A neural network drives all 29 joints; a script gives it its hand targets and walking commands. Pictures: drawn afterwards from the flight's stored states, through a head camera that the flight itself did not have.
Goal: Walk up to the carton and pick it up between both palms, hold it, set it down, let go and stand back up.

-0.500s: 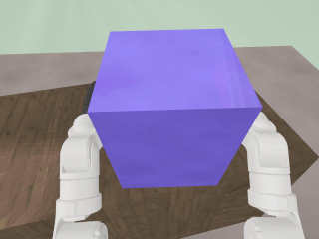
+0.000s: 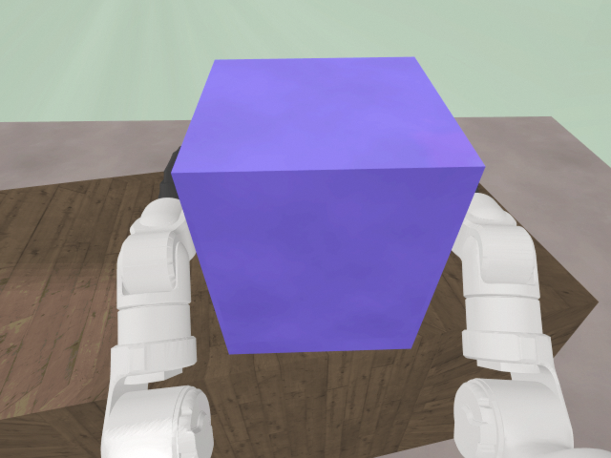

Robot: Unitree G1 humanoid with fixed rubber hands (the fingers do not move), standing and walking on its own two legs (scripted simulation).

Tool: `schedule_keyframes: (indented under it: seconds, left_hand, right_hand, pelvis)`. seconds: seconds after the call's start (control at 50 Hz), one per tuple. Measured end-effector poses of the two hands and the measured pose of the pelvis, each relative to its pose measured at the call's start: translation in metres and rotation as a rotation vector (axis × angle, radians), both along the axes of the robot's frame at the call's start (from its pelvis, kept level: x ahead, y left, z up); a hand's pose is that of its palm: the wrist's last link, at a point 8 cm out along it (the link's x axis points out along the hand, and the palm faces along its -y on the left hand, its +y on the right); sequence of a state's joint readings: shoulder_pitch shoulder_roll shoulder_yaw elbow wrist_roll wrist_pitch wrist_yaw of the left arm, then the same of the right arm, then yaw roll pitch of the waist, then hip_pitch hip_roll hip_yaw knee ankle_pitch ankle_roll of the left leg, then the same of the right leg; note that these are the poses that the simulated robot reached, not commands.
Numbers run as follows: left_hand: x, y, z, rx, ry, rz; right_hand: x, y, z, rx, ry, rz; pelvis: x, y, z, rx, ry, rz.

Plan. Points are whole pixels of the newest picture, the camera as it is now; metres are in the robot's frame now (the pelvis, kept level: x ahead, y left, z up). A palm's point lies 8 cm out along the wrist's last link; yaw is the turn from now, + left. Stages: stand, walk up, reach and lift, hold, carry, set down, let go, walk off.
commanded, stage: hold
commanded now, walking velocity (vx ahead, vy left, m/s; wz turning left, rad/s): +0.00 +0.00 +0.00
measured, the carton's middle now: (318, 211) +0.37 +0.01 +0.18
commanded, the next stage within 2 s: none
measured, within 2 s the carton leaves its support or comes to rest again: neither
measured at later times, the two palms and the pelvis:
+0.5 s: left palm (208, 190) +0.42 +0.16 +0.19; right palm (454, 192) +0.41 -0.18 +0.18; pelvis +0.04 -0.01 +0.00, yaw +0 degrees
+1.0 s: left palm (203, 198) +0.38 +0.16 +0.20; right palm (464, 198) +0.38 -0.18 +0.19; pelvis +0.04 -0.01 +0.00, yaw +1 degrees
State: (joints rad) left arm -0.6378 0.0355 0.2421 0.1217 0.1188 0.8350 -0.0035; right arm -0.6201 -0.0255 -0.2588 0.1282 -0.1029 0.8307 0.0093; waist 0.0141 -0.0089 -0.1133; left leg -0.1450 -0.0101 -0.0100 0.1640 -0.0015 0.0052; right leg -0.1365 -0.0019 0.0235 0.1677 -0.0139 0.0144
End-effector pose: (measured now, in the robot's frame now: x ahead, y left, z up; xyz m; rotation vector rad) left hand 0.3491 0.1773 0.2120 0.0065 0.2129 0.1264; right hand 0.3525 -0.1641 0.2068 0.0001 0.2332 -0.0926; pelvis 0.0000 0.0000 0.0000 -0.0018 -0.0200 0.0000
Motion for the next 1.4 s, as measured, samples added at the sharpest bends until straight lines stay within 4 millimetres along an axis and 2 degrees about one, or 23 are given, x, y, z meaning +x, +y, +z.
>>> schedule_keyframes:
  seconds: [0.18,0.32,0.44,0.54,0.66,0.78,0.94,1.2,1.4]
  left_hand:
    - [0.015,0.004,0.004,0.010,-0.004,0.002]
    - [0.041,-0.006,0.004,0.007,-0.015,-0.012]
    - [0.063,-0.015,-0.013,0.016,0.005,-0.031]
    - [0.070,-0.020,-0.034,0.025,0.022,-0.041]
    - [0.064,-0.023,-0.042,0.026,0.004,-0.037]
    - [0.054,-0.022,-0.027,0.025,-0.048,-0.025]
    - [0.040,-0.022,-0.016,0.012,-0.049,-0.017]
    - [0.012,-0.014,-0.014,0.004,-0.009,0.000]
    - [-0.002,-0.003,0.011,0.002,-0.053,0.004]
  right_hand:
    - [0.017,0.004,0.002,0.007,-0.006,0.015]
    - [0.037,-0.005,0.001,0.006,-0.017,0.000]
    - [0.053,-0.015,-0.014,-0.015,0.003,-0.017]
    - [0.057,-0.019,-0.033,-0.017,0.021,-0.031]
    - [0.050,-0.020,-0.044,-0.002,0.001,-0.041]
    - [0.042,-0.020,-0.032,0.010,-0.051,-0.042]
    - [0.031,-0.019,-0.016,-0.009,-0.052,-0.033]
    - [0.008,-0.013,-0.010,0.006,-0.015,-0.019]
    - [-0.003,-0.002,0.010,0.017,-0.056,-0.011]
  pelvis:
    - [0.003,0.002,0.000,0.001,0.024,0.014]
    - [0.016,-0.001,0.001,-0.001,0.052,0.014]
    - [0.033,-0.005,0.002,-0.001,0.069,0.005]
    - [0.049,-0.006,0.004,0.001,0.077,0.002]
    - [0.063,-0.007,0.004,0.002,0.081,0.008]
    - [0.063,-0.007,0.004,0.002,0.071,0.015]
    - [0.048,-0.008,0.004,0.001,0.045,0.016]
    - [0.019,-0.005,0.002,0.000,0.025,0.004]
    - [0.003,-0.001,0.000,0.001,0.003,0.004]
